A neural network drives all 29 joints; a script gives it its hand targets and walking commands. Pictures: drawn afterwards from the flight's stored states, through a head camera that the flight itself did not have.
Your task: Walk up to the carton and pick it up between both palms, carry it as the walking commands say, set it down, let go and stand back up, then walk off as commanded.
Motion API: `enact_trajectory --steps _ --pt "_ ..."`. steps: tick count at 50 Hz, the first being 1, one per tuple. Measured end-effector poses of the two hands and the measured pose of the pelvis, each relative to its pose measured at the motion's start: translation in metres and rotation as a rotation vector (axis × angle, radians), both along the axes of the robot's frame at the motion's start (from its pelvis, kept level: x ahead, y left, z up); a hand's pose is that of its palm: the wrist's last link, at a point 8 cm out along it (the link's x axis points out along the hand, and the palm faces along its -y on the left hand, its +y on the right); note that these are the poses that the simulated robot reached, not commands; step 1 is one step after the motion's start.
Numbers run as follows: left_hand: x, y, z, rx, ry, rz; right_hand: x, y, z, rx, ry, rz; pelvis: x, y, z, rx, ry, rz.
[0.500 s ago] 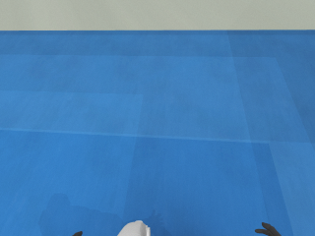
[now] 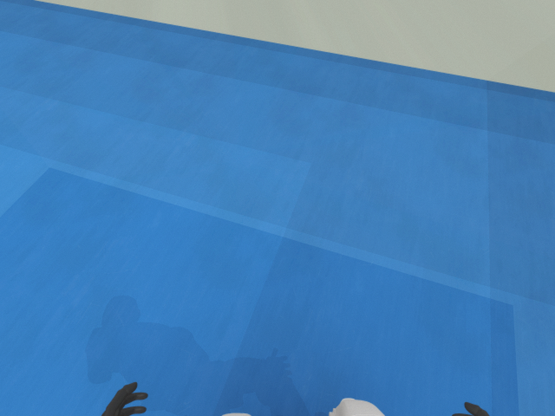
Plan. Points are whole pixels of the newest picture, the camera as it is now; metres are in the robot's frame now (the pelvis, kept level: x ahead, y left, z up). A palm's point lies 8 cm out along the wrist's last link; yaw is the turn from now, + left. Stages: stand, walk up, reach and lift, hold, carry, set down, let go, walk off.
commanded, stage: walk up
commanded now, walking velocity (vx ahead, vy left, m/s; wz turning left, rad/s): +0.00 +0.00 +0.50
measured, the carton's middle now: out of the picture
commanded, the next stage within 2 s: none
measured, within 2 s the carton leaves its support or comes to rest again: neither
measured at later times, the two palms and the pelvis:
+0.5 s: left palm out of the picture -0.03 +0.31 -0.13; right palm (430, 384) +0.17 -0.20 -0.10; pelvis -0.03 +0.02 -0.01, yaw +16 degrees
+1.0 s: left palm out of the picture -0.08 +0.28 -0.08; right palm (421, 382) +0.18 -0.20 -0.12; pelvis -0.03 -0.01 +0.01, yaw +30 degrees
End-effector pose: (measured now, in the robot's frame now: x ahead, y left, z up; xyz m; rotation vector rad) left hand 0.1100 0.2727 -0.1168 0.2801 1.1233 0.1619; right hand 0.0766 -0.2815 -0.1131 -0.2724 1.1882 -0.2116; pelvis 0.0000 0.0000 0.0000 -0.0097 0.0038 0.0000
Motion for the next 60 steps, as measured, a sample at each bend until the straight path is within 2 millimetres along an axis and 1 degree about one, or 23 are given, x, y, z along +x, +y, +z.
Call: enact_trajectory --steps 3,5,9,13,17,21,22,24,26,29,32,35,38,40,41,43,47,51,53,56,60 --pt "-0.005 -0.010 0.005 0.026 -0.042 0.024 0.005 -0.011 -0.013 0.020 -0.003 0.026 -0.002 -0.011 -0.006 0.016 0.003 0.021" --pt "-0.018 -0.015 0.011 0.039 -0.040 0.041 0.014 -0.012 -0.015 0.034 -0.014 0.052 -0.004 -0.015 -0.004 0.014 0.000 0.040" --pt "-0.047 -0.013 0.025 0.057 -0.023 0.108 0.035 -0.002 -0.008 0.074 -0.042 0.111 -0.006 -0.018 0.006 0.033 0.001 0.085" --pt "-0.068 -0.005 0.028 0.062 -0.030 0.173 0.055 0.010 -0.003 0.092 -0.052 0.186 -0.008 -0.017 0.009 0.045 0.007 0.132" --pt "-0.093 0.007 0.020 0.049 -0.015 0.228 0.080 0.031 0.004 0.087 -0.088 0.269 -0.012 -0.009 0.006 0.038 0.010 0.180" --pt "-0.122 0.026 -0.002 0.016 0.016 0.286 0.102 0.059 0.009 0.059 -0.146 0.342 -0.018 0.009 -0.005 0.008 0.009 0.230" --pt "-0.128 0.031 -0.008 0.009 0.024 0.298 0.104 0.066 0.009 0.049 -0.154 0.356 -0.020 0.013 -0.008 0.006 0.006 0.243" --pt "-0.138 0.035 -0.013 -0.005 0.040 0.324 0.101 0.074 0.011 0.032 -0.146 0.380 -0.024 0.017 -0.007 0.001 -0.003 0.264" --pt "-0.142 0.036 -0.014 -0.020 0.042 0.341 0.093 0.078 0.014 0.015 -0.121 0.387 -0.027 0.019 -0.004 -0.010 -0.008 0.284" --pt "-0.143 0.035 -0.011 -0.038 0.030 0.350 0.084 0.080 0.017 0.000 -0.093 0.393 -0.030 0.021 0.002 -0.021 -0.010 0.310" --pt "-0.139 0.033 -0.006 -0.042 0.010 0.357 0.079 0.079 0.017 -0.002 -0.078 0.399 -0.032 0.019 0.005 -0.025 -0.010 0.337" --pt "-0.131 0.030 0.000 -0.033 -0.022 0.363 0.075 0.073 0.013 0.001 -0.061 0.404 -0.033 0.014 0.005 -0.021 -0.009 0.366" --pt "-0.123 0.025 0.008 -0.011 -0.063 0.372 0.074 0.063 0.006 0.009 -0.043 0.409 -0.033 0.006 0.003 -0.010 -0.005 0.393" --pt "-0.121 0.021 0.013 0.013 -0.094 0.385 0.077 0.056 -0.003 0.019 -0.034 0.420 -0.032 -0.001 0.000 0.004 -0.001 0.411" --pt "-0.123 0.019 0.014 0.030 -0.108 0.394 0.080 0.053 -0.008 0.026 -0.036 0.430 -0.031 -0.005 -0.004 0.011 0.001 0.419" --pt "-0.134 0.012 0.019 0.051 -0.101 0.409 0.086 0.054 -0.011 0.041 -0.036 0.450 -0.032 -0.009 -0.003 0.014 -0.006 0.442" --pt "-0.167 0.006 0.031 0.070 -0.067 0.488 0.096 0.070 -0.008 0.090 -0.036 0.503 -0.032 -0.012 0.006 0.034 -0.006 0.488" --pt "-0.194 0.003 0.033 0.076 -0.054 0.558 0.106 0.089 -0.006 0.118 -0.030 0.568 -0.033 -0.011 0.009 0.044 0.001 0.534" --pt "-0.207 0.002 0.031 0.071 -0.045 0.587 0.113 0.102 -0.004 0.125 -0.038 0.606 -0.036 -0.009 0.009 0.043 0.004 0.559" --pt "-0.232 0.003 0.022 0.055 -0.028 0.634 0.127 0.128 0.002 0.129 -0.072 0.672 -0.041 -0.003 0.006 0.033 0.006 0.596" --pt "-0.270 0.009 0.002 0.020 -0.002 0.704 0.144 0.167 0.011 0.110 -0.148 0.754 -0.052 0.012 -0.003 0.008 0.001 0.650"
